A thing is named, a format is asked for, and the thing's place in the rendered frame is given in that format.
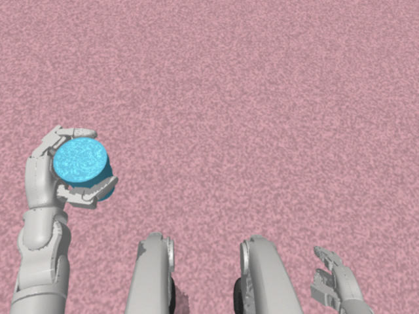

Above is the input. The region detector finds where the left robot hand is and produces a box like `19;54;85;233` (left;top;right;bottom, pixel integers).
25;125;118;210

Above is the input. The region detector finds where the right robot arm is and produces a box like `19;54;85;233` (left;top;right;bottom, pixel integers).
339;299;374;314

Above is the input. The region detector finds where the right robot hand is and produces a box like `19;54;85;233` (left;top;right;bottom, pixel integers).
310;246;364;312

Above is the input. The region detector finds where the cup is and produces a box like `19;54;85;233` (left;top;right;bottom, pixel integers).
53;137;115;201

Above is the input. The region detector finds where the left robot arm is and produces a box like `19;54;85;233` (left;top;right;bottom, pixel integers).
9;206;71;314

